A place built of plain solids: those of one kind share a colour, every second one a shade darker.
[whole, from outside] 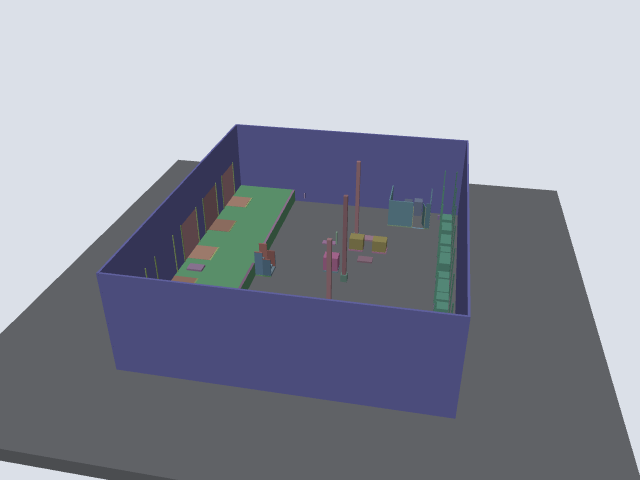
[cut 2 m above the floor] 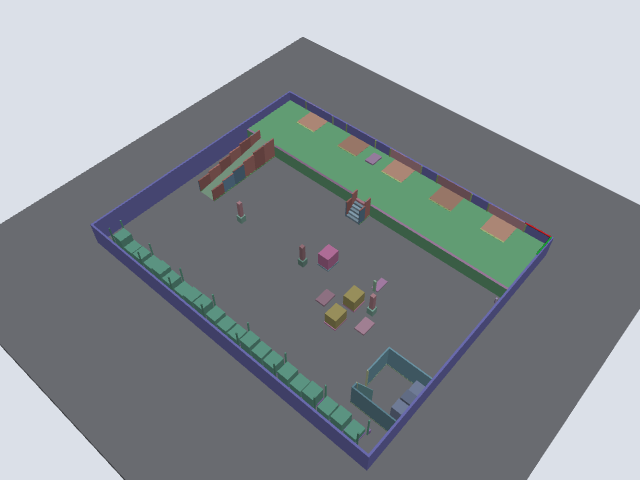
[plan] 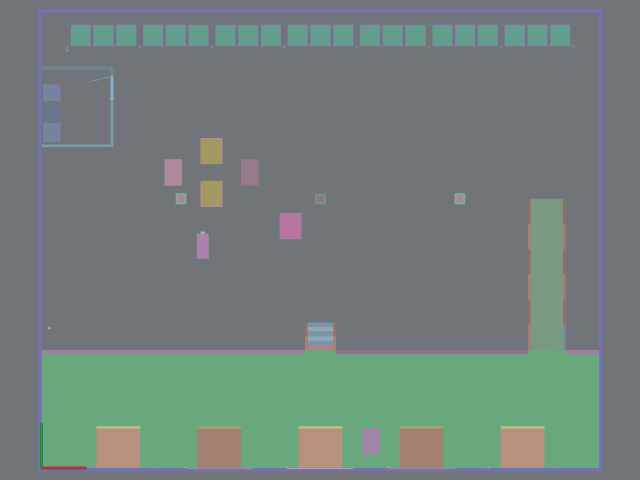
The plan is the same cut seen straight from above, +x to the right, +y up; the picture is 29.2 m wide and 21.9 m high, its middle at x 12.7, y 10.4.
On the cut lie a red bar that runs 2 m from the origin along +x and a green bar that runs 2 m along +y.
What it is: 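The dock platform, its doors, stairs and ramp, and the hall's floor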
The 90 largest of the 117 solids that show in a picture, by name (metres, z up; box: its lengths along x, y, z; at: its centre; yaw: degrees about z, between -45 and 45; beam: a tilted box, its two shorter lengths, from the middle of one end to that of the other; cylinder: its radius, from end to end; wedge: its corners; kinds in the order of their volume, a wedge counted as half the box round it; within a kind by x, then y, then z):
{
 "south_deck_1": {"box": [25.44, 5.38, 1.2], "at": [12.72, 2.69, 0.55]},
 "wall_1": {"box": [0.15, 21.08, 7.31], "at": [-0.07, 10.39, 3.6]},
 "wall_2": {"box": [25.74, 0.15, 7.31], "at": [12.72, -0.07, 3.6]},
 "wall_3": {"box": [25.74, 0.15, 7.31], "at": [12.72, 20.85, 3.6]},
 "wall_4": {"box": [0.15, 21.08, 7.31], "at": [25.52, 10.39, 3.6]},
 "rack_load_1": {"box": [0.89, 0.95, 0.57], "at": [1.79, 19.73, 0.43]},
 "rack_load_2": {"box": [0.89, 0.95, 0.99], "at": [2.82, 19.73, 0.63]},
 "rack_load_3": {"box": [0.89, 0.95, 0.8], "at": [3.86, 19.73, 0.54]},
 "rack_load_4": {"box": [0.89, 0.95, 1.18], "at": [5.09, 19.73, 0.73]},
 "rack_load_5": {"box": [0.89, 0.95, 0.86], "at": [6.12, 19.73, 0.57]},
 "rack_load_6": {"box": [0.89, 0.95, 1.07], "at": [7.16, 19.73, 0.67]},
 "rack_load_7": {"box": [0.89, 0.95, 1.03], "at": [8.39, 19.73, 0.65]},
 "rack_load_8": {"box": [0.89, 0.95, 1.04], "at": [9.42, 19.73, 0.66]},
 "rack_load_9": {"box": [0.89, 0.95, 1.18], "at": [10.46, 19.73, 0.73]},
 "rack_load_10": {"box": [0.89, 0.95, 0.69], "at": [11.69, 19.73, 0.49]},
 "rack_load_11": {"box": [0.89, 0.95, 0.67], "at": [12.72, 19.73, 0.48]},
 "rack_load_12": {"box": [0.89, 0.95, 0.82], "at": [13.76, 19.73, 0.55]},
 "rack_load_13": {"box": [0.89, 0.95, 0.98], "at": [14.99, 19.73, 0.63]},
 "rack_load_14": {"box": [0.89, 0.95, 0.89], "at": [16.02, 19.73, 0.58]},
 "rack_load_15": {"box": [0.89, 0.95, 0.6], "at": [17.06, 19.73, 0.44]},
 "rack_load_16": {"box": [0.89, 0.95, 0.77], "at": [18.29, 19.73, 0.53]},
 "rack_load_17": {"box": [0.89, 0.95, 1.04], "at": [19.32, 19.73, 0.66]},
 "rack_load_18": {"box": [0.89, 0.95, 0.78], "at": [20.36, 19.73, 0.53]},
 "rack_load_19": {"box": [0.89, 0.95, 0.77], "at": [21.59, 19.73, 0.52]},
 "rack_load_20": {"box": [0.89, 0.95, 0.65], "at": [22.62, 19.73, 0.47]},
 "rack_load_21": {"box": [0.89, 0.95, 1.2], "at": [23.66, 19.73, 0.74]},
 "south_ramp_1": {"wedge": [[22.29, 5.38, -0.05], [22.29, 5.38, 1.15], [22.29, 12.28, -0.05], [22.29, 12.28, 0.0], [23.79, 5.38, -0.05], [23.79, 5.38, 1.15], [23.79, 12.28, -0.05], [23.79, 12.28, 0.0]]},
 "dock_south_cheek_whole_1": {"box": [0.11, 0.63, 2.2], "at": [12.08, 5.7, 1.05]},
 "dock_south_cheek_whole_2": {"box": [0.11, 0.63, 1.62], "at": [12.08, 6.33, 0.76]},
 "dock_south_cheek_whole_3": {"box": [0.11, 0.63, 2.2], "at": [13.37, 5.7, 1.05]},
 "dock_south_cheek_whole_4": {"box": [0.11, 0.63, 1.62], "at": [13.37, 6.33, 0.76]},
 "dock_south_cheek_whole_5": {"box": [0.11, 1.15, 2.2], "at": [22.25, 5.96, 1.05]},
 "dock_south_cheek_whole_6": {"box": [0.11, 1.15, 2.01], "at": [22.25, 7.11, 0.95]},
 "dock_south_cheek_whole_7": {"box": [0.11, 1.15, 1.82], "at": [22.25, 8.26, 0.86]},
 "dock_south_cheek_whole_8": {"box": [0.11, 1.15, 1.62], "at": [22.25, 9.41, 0.76]},
 "dock_south_cheek_whole_9": {"box": [0.11, 1.15, 1.43], "at": [22.25, 10.56, 0.67]},
 "dock_south_cheek_whole_10": {"box": [0.11, 1.15, 1.24], "at": [22.25, 11.71, 0.57]},
 "dock_south_cheek_whole_11": {"box": [0.11, 1.15, 2.2], "at": [23.84, 5.96, 1.05]},
 "dock_south_cheek_whole_12": {"box": [0.11, 1.15, 2.01], "at": [23.84, 7.11, 0.95]},
 "dock_south_cheek_whole_13": {"box": [0.11, 1.15, 1.82], "at": [23.84, 8.26, 0.86]},
 "dock_south_cheek_whole_14": {"box": [0.11, 1.15, 1.62], "at": [23.84, 9.41, 0.76]},
 "dock_south_cheek_whole_15": {"box": [0.11, 1.15, 1.43], "at": [23.84, 10.56, 0.67]},
 "dock_south_cheek_whole_16": {"box": [0.11, 1.15, 1.24], "at": [23.84, 11.71, 0.57]},
 "room_stock_1": {"box": [0.8, 0.85, 1.02], "at": [0.46, 15.3, 0.46]},
 "room_stock_2": {"box": [0.8, 0.73, 1.31], "at": [0.46, 16.22, 0.61]},
 "room_stock_3": {"box": [0.8, 0.74, 1.46], "at": [0.46, 17.13, 0.68]},
 "room_wall_1": {"box": [3.16, 0.1, 2.55], "at": [1.58, 14.7, 1.23]},
 "room_wall_2": {"box": [3.16, 0.1, 2.55], "at": [1.58, 18.25, 1.23]},
 "room_wall_3": {"box": [0.1, 2.15, 2.55], "at": [3.21, 15.72, 1.23]},
 "room_wall_4": {"box": [0.1, 0.41, 2.55], "at": [3.21, 18.1, 1.23]},
 "floor_pinch_load_1": {"box": [0.95, 1.15, 1.01], "at": [7.75, 12.53, 0.65]},
 "floor_pinch_load_2": {"box": [0.95, 1.15, 0.97], "at": [7.75, 14.44, 0.62]},
 "column_1": {"box": [0.3, 0.3, 7.31], "at": [6.36, 12.28, 3.6]},
 "column_2": {"box": [0.3, 0.3, 7.31], "at": [12.72, 12.28, 3.6]},
 "column_3": {"box": [0.3, 0.3, 7.31], "at": [19.08, 12.28, 3.6]},
 "south_shutter_1": {"box": [3.0, 0.05, 3.15], "at": [3.5, -0.03, 2.67]},
 "south_shutter_2": {"box": [3.0, 0.05, 3.15], "at": [8.11, -0.03, 2.67]},
 "south_shutter_3": {"box": [3.0, 0.05, 3.15], "at": [12.72, -0.03, 2.67]},
 "south_shutter_4": {"box": [3.0, 0.05, 3.15], "at": [17.33, -0.03, 2.67]},
 "stage_load_1": {"box": [0.95, 1.15, 1.17], "at": [11.36, 11.03, 0.73]},
 "rack_pal_1": {"box": [0.94, 1.0, 0.19], "at": [2.82, 19.73, 0.04]},
 "rack_pal_2": {"box": [0.94, 1.0, 0.19], "at": [7.16, 19.73, 0.04]},
 "rack_pal_3": {"box": [0.94, 1.0, 0.19], "at": [8.39, 19.73, 0.04]},
 "rack_pal_4": {"box": [0.94, 1.0, 0.19], "at": [12.72, 19.73, 0.04]},
 "rack_pal_5": {"box": [0.94, 1.0, 0.19], "at": [17.06, 19.73, 0.04]},
 "rack_pal_6": {"box": [0.94, 1.0, 0.19], "at": [18.29, 19.73, 0.04]},
 "rack_pal_7": {"box": [0.94, 1.0, 0.19], "at": [22.62, 19.73, 0.04]},
 "south_lev_1": {"box": [2.0, 1.78, 0.07], "at": [3.5, 0.9, 1.13]},
 "south_lev_2": {"box": [2.0, 1.78, 0.07], "at": [8.11, 0.9, 1.13]},
 "south_lev_3": {"box": [2.0, 1.78, 0.07], "at": [12.72, 0.9, 1.13]},
 "south_lev_4": {"box": [2.0, 1.78, 0.07], "at": [17.33, 0.9, 1.13]},
 "south_lev_5": {"box": [2.0, 1.78, 0.07], "at": [21.94, 0.9, 1.13]},
 "dock_south_cheek_1": {"box": [0.1, 0.63, 2.16], "at": [13.37, 5.7, 1.03]},
 "dock_south_cheek_2": {"box": [0.1, 1.15, 1.58], "at": [22.24, 9.41, 0.74]},
 "dock_south_cheek_3": {"box": [0.1, 1.15, 1.39], "at": [22.24, 10.56, 0.65]},
 "dock_south_cheek_4": {"box": [0.1, 1.15, 2.16], "at": [23.84, 5.96, 1.03]},
 "south_stair_steps_1": {"box": [1.2, 0.21, 1.01], "at": [12.72, 5.7, 0.45]},
 "south_stair_steps_2": {"box": [1.2, 0.21, 0.82], "at": [12.72, 5.91, 0.36]},
 "south_stair_steps_3": {"box": [1.2, 0.21, 0.62], "at": [12.72, 6.12, 0.26]},
 "south_stair_steps_4": {"box": [1.2, 0.21, 0.43], "at": [12.72, 6.33, 0.17]},
 "column_guard_1": {"box": [0.5, 0.5, 0.65], "at": [6.36, 12.28, 0.28]},
 "column_guard_2": {"box": [0.5, 0.5, 0.65], "at": [12.72, 12.28, 0.28]},
 "column_guard_3": {"box": [0.5, 0.5, 0.65], "at": [19.08, 12.28, 0.28]},
 "floorpallet_whole_1": {"box": [0.8, 1.2, 0.19], "at": [6.0, 13.48, 0.05]},
 "floorpallet_whole_2": {"box": [0.8, 1.2, 0.19], "at": [9.5, 13.48, 0.05]},
 "south_stair_stair_head_1": {"box": [1.2, 0.21, 1.2], "at": [12.72, 5.49, 0.55]},
 "floor_pinch_pal_1": {"box": [1.0, 1.2, 0.19], "at": [7.75, 14.46, 0.04]},
 "stage_pal_1": {"box": [1.0, 1.2, 0.19], "at": [11.36, 11.03, 0.04]},
 "platpallet_whole_1": {"box": [0.8, 1.2, 0.19], "at": [15.03, 1.2, 1.2]},
 "south_edge_1": {"box": [12.02, 0.2, 0.05], "at": [6.01, 5.28, 1.13]}
}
